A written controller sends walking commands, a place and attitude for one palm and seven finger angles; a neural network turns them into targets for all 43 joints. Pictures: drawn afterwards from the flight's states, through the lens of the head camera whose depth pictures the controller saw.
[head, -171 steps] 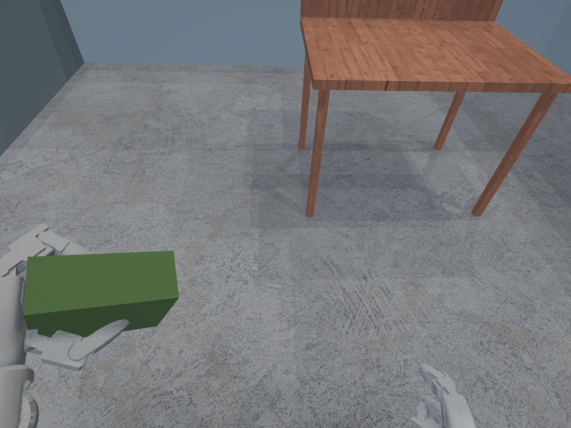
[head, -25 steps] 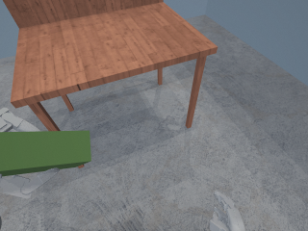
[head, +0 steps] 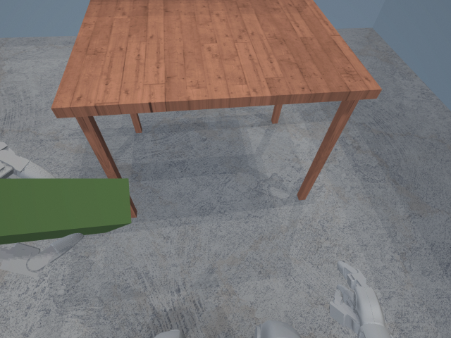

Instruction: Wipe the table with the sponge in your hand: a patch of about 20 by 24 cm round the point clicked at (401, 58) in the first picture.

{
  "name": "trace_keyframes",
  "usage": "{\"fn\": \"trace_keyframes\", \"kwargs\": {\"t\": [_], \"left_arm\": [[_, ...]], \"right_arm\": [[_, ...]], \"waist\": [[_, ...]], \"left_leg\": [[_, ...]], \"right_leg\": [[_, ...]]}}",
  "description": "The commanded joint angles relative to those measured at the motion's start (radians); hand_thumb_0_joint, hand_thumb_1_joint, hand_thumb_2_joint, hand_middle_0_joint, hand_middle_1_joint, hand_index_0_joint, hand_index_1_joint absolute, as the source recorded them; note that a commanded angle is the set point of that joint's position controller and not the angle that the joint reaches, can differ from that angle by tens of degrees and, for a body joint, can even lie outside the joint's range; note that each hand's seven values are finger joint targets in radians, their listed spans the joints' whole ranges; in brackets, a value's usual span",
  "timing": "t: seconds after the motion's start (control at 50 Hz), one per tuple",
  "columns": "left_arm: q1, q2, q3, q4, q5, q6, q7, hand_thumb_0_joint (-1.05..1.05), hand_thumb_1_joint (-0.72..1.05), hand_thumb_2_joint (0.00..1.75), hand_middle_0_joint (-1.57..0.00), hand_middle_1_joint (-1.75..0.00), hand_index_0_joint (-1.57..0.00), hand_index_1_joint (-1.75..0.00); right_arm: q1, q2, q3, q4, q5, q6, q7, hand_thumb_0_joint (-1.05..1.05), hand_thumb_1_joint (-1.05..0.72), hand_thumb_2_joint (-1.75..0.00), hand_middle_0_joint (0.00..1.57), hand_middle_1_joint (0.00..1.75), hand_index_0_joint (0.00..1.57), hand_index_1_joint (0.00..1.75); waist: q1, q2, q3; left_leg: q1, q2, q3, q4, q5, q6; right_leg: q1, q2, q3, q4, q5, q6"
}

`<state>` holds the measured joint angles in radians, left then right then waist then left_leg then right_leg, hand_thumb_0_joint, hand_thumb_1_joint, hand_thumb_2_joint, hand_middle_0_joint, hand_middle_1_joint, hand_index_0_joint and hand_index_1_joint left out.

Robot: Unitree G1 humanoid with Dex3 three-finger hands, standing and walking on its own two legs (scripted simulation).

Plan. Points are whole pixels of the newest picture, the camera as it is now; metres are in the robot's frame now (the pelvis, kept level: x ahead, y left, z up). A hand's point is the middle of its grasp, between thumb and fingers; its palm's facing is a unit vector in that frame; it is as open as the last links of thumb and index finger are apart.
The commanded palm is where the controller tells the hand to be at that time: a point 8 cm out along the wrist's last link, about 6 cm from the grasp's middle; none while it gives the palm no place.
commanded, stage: walk to a spot facing it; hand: left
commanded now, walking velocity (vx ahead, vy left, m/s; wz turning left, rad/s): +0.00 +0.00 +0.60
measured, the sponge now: (80, 210) +0.25 +0.19 +0.17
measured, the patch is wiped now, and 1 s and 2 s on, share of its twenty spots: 0.00 0.00 0.00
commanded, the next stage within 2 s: none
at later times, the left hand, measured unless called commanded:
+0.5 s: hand out of the picture +0.08 +0.19 +0.20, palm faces +0.63 -0.65 -0.44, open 9.7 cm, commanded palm +0.01 +0.22 +0.19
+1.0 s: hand out of the picture -0.07 +0.18 +0.19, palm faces +0.82 -0.37 -0.45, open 9.7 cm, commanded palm -0.13 +0.18 +0.19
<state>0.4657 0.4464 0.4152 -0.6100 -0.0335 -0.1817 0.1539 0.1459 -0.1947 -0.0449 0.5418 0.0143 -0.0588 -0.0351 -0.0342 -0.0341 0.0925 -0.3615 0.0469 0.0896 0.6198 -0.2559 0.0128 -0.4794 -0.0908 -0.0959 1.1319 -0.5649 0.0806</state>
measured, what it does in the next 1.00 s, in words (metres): steps to the right, turning left: right foot, then left foot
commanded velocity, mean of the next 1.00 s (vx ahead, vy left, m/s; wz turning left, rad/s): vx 0.15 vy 0.00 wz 0.56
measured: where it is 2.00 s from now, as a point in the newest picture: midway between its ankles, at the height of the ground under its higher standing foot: outside the picture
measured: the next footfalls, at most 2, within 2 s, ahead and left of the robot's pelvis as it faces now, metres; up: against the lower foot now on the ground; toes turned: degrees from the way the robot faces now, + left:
right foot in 0.20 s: +0.06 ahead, -0.14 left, +0.00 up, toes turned +3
left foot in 0.66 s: -0.14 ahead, +0.04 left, +0.00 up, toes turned +30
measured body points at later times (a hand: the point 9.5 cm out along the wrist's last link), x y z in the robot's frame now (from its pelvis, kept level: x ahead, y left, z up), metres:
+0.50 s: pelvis -0.05 -0.10 +0.02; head -0.03 -0.12 +0.47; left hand +0.04 +0.22 +0.22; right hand +0.20 -0.29 -0.07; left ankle -0.12 +0.04 -0.66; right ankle +0.02 -0.14 -0.72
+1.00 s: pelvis -0.09 -0.14 +0.00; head -0.08 -0.15 +0.45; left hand -0.11 +0.19 +0.22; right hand +0.14 -0.20 -0.11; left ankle -0.17 +0.02 -0.72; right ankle +0.00 -0.20 -0.72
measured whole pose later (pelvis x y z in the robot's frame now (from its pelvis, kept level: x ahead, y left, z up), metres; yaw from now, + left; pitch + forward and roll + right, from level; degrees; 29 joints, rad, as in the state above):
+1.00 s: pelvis -0.09 -0.14 +0.00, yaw +37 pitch -2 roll -1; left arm 0.44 0.37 0.35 -0.46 -0.01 -0.19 0.14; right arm 0.27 -0.13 0.05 0.66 -0.01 -0.11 -0.04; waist 0.03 0.06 0.01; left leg -0.30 0.05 -0.12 0.64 -0.37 0.01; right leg -0.29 -0.03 -0.15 0.59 -0.37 0.03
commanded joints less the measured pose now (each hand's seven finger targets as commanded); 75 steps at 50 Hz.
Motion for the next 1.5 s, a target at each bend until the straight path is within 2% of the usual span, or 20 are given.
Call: {"fn": "trace_keyframes", "kwargs": {"t": [0.0, 0.16, 0.18, 0.2, 0.22, 0.32, 0.6, 0.62, 0.66, 0.68, 0.76, 0.92, 0.94, 0.98, 1.0, 1.08, 1.36, 1.38, 1.42, 1.48], "left_arm": [[0.098, 0.099, 0.096, -0.316, -0.024, -0.068, 0.005, 0.00, 0.10, 1.30, -1.20, -1.60, -1.20, -1.60], [-0.043, 0.075, 0.069, -0.139, -0.028, -0.016, -0.006, 0.00, 0.10, 1.30, -1.20, -1.60, -1.20, -1.60], [-0.084, 0.083, 0.057, -0.105, -0.017, -0.008, -0.004, 0.00, 0.10, 1.30, -1.20, -1.60, -1.20, -1.60], [-0.112, 0.154, 0.088, -0.067, -0.006, 0.011, 0.010, 0.00, 0.10, 1.30, -1.20, -1.60, -1.20, -1.60], [-0.144, 0.111, 0.045, -0.059, -0.034, 0.019, 0.015, 0.00, 0.10, 1.30, -1.20, -1.60, -1.20, -1.60], [-0.120, 0.107, 0.041, -0.083, -0.006, -0.014, 0.014, 0.00, 0.10, 1.30, -1.20, -1.60, -1.20, -1.60], [-0.077, 0.080, 0.046, -0.185, -0.025, -0.037, 0.050, 0.00, 0.10, 1.30, -1.20, -1.60, -1.20, -1.60], [-0.109, 0.082, 0.033, -0.214, -0.032, -0.041, 0.049, 0.00, 0.10, 1.30, -1.20, -1.60, -1.20, -1.60], [-0.171, 0.086, 0.010, -0.297, -0.022, -0.082, 0.040, 0.00, 0.10, 1.30, -1.20, -1.60, -1.20, -1.60], [-0.156, 0.113, 0.034, -0.201, 0.023, -0.097, 0.021, 0.00, 0.10, 1.30, -1.20, -1.60, -1.20, -1.60], [-0.128, 0.086, 0.030, -0.200, 0.023, -0.092, 0.006, 0.00, 0.10, 1.30, -1.20, -1.60, -1.20, -1.60], [-0.154, 0.037, -0.005, -0.024, 0.010, -0.060, -0.005, 0.00, 0.10, 1.30, -1.20, -1.60, -1.20, -1.60], [-0.165, 0.046, -0.004, -0.010, 0.017, -0.053, -0.006, 0.00, 0.10, 1.30, -1.20, -1.60, -1.20, -1.60], [-0.206, 0.136, 0.043, -0.031, 0.014, -0.043, -0.002, 0.00, 0.10, 1.30, -1.20, -1.60, -1.20, -1.60], [-0.249, 0.170, 0.074, -0.069, 0.010, -0.053, 0.009, 0.00, 0.10, 1.30, -1.20, -1.60, -1.20, -1.60], [-0.120, 0.133, 0.073, -0.071, 0.003, -0.070, -0.012, 0.00, 0.10, 1.30, -1.20, -1.60, -1.20, -1.60], [-0.105, 0.065, 0.026, -0.152, -0.010, -0.041, 0.063, 0.00, 0.10, 1.30, -1.20, -1.60, -1.20, -1.60], [-0.143, 0.060, 0.012, -0.186, -0.010, -0.051, 0.062, 0.00, 0.10, 1.30, -1.20, -1.60, -1.20, -1.60], [-0.179, 0.068, 0.011, -0.247, 0.009, -0.094, 0.062, 0.00, 0.10, 1.30, -1.20, -1.60, -1.20, -1.60], [-0.140, 0.134, 0.065, -0.238, 0.031, -0.102, 0.028, 0.00, 0.10, 1.30, -1.20, -1.60, -1.20, -1.60]], "right_arm": [[0.001, -0.133, -0.032, -0.126, 0.007, -0.070, 0.014, 0.00, -0.90, -0.90, 0.20, 0.30, 0.20, 0.30], [0.003, -0.118, -0.001, -0.096, 0.007, -0.087, -0.017, 0.00, -0.90, -0.90, 0.20, 0.30, 0.20, 0.30], [-0.009, -0.096, 0.008, -0.096, 0.011, -0.081, -0.019, 0.00, -0.90, -0.90, 0.20, 0.30, 0.20, 0.30], [-0.023, -0.071, 0.015, -0.107, 0.007, -0.075, -0.025, 0.00, -0.90, -0.90, 0.20, 0.30, 0.20, 0.30], [-0.007, -0.126, -0.013, -0.088, 0.002, -0.090, -0.028, 0.00, -0.90, -0.90, 0.20, 0.30, 0.20, 0.30], [-0.084, -0.094, 0.016, -0.074, -0.012, -0.054, -0.052, 0.00, -0.90, -0.90, 0.20, 0.30, 0.20, 0.30], [0.022, -0.117, -0.001, -0.134, -0.031, -0.044, -0.052, 0.00, -0.90, -0.90, 0.20, 0.30, 0.20, 0.30], [0.042, -0.123, -0.003, -0.134, -0.029, -0.047, -0.052, 0.00, -0.90, -0.90, 0.20, 0.30, 0.20, 0.30], [0.038, -0.169, -0.007, -0.132, -0.031, -0.086, -0.043, 0.00, -0.90, -0.90, 0.20, 0.30, 0.20, 0.30], [0.022, -0.144, -0.007, -0.088, -0.026, -0.097, -0.035, 0.00, -0.90, -0.90, 0.20, 0.30, 0.20, 0.30], [0.001, -0.140, -0.018, -0.071, 0.000, -0.112, -0.015, 0.00, -0.90, -0.90, 0.20, 0.30, 0.20, 0.30], [-0.029, -0.120, 0.016, -0.032, -0.018, -0.106, -0.028, 0.00, -0.90, -0.90, 0.20, 0.30, 0.20, 0.30], [-0.036, -0.109, 0.020, -0.029, -0.017, -0.100, -0.028, 0.00, -0.90, -0.90, 0.20, 0.30, 0.20, 0.30], [-0.070, -0.080, 0.015, -0.048, -0.014, -0.092, -0.029, 0.00, -0.90, -0.90, 0.20, 0.30, 0.20, 0.30], [-0.079, -0.117, 0.000, -0.049, -0.031, -0.096, -0.025, 0.00, -0.90, -0.90, 0.20, 0.30, 0.20, 0.30], [-0.076, -0.105, 0.006, -0.041, -0.021, -0.050, -0.026, 0.00, -0.90, -0.90, 0.20, 0.30, 0.20, 0.30], [0.012, -0.116, -0.018, -0.114, -0.020, -0.054, -0.047, 0.00, -0.90, -0.90, 0.20, 0.30, 0.20, 0.30], [0.030, -0.127, -0.020, -0.118, -0.015, -0.054, -0.052, 0.00, -0.90, -0.90, 0.20, 0.30, 0.20, 0.30], [0.007, -0.150, -0.021, -0.128, -0.011, -0.067, -0.036, 0.00, -0.90, -0.90, 0.20, 0.30, 0.20, 0.30], [-0.020, -0.123, -0.024, -0.085, -0.001, -0.080, -0.015, 0.00, -0.90, -0.90, 0.20, 0.30, 0.20, 0.30]], "waist": [[0.031, 0.333, -0.263], [0.049, 0.220, -0.200], [0.054, 0.055, -0.188], [0.046, -0.254, -0.159], [0.047, -0.305, -0.155], [0.040, -0.091, -0.128], [0.037, -0.065, -0.268], [0.012, 0.013, -0.274], [0.014, 0.450, -0.163], [0.010, 0.391, -0.124], [0.036, 0.300, -0.076], [0.058, 0.260, -0.079], [0.067, 0.168, -0.091], [0.080, -0.271, -0.099], [0.063, -0.259, -0.102], [0.043, -0.106, -0.089], [0.042, -0.067, -0.170], [0.021, 0.049, -0.189], [0.017, 0.463, -0.191], [0.026, 0.311, -0.137]], "left_leg": [[0.166, 0.199, -0.234, -0.211, 0.573, 0.131], [0.004, 0.147, -0.253, -0.137, 0.182, 0.079], [-0.071, 0.077, -0.195, 0.002, -0.003, 0.032], [-0.225, -0.067, -0.065, 0.303, -0.278, -0.044], [-0.192, -0.063, -0.138, 0.548, -0.270, -0.054], [-0.184, -0.007, -0.084, 0.641, -0.140, -0.092], [0.103, -0.013, 0.025, -0.147, -0.147, -0.008], [0.193, 0.000, -0.006, -0.223, -0.132, 0.019], [0.338, 0.380, -0.609, -0.391, 0.083, 0.212], [0.251, 0.428, -0.710, -0.416, -0.045, 0.263], [0.099, 0.191, -0.327, -0.377, -0.145, 0.173], [-0.067, 0.130, -0.313, -0.258, -0.355, 0.130], [-0.178, 0.084, -0.265, -0.117, -0.377, 0.095], [-0.422, -0.066, -0.089, 0.521, -0.350, -0.001], [-0.397, -0.026, -0.167, 0.672, -0.238, -0.015], [-0.315, 0.035, -0.097, 0.718, -0.044, -0.062], [0.098, -0.021, 0.111, -0.122, -0.076, -0.003], [0.249, -0.002, 0.063, -0.185, -0.049, 0.026], [0.499, 0.361, -0.559, -0.323, 0.329, 0.221], [0.375, 0.361, -0.493, -0.309, 0.167, 0.271]], "right_leg": [[0.034, 0.029, 0.019, -0.137, 0.131, 0.013], [0.329, 0.077, -0.005, -0.663, 0.261, 0.009], [0.368, -0.046, 0.104, -0.812, 0.327, -0.036], [0.363, -0.316, 0.437, -0.891, 0.422, -0.150], [0.251, -0.386, 0.475, -0.915, 0.406, -0.177], [0.269, -0.257, 0.087, -0.840, 0.579, -0.167], [0.345, -0.288, 0.041, -0.707, 0.337, -0.141], [0.250, -0.251, 0.011, -0.568, 0.229, -0.104], [-0.241, 0.007, -0.070, -0.057, -0.053, -0.011], [-0.309, -0.044, 0.075, 0.077, 0.001, -0.031], [-0.144, -0.019, 0.019, -0.010, 0.210, -0.010], [0.325, 0.101, -0.082, -0.604, 0.140, -0.009], [0.446, 0.055, -0.020, -0.704, 0.121, -0.036], [0.476, -0.392, 0.593, -0.968, -0.123, -0.218], [0.355, -0.431, 0.676, -1.024, -0.218, -0.230], [0.266, -0.291, 0.195, -0.958, 0.022, -0.171], [0.341, -0.258, 0.011, -0.679, 0.193, -0.172], [0.236, -0.195, -0.046, -0.486, 0.230, -0.130], [-0.203, 0.024, -0.067, 0.045, -0.072, -0.046], [-0.327, -0.067, 0.088, 0.130, 0.042, -0.046]]}}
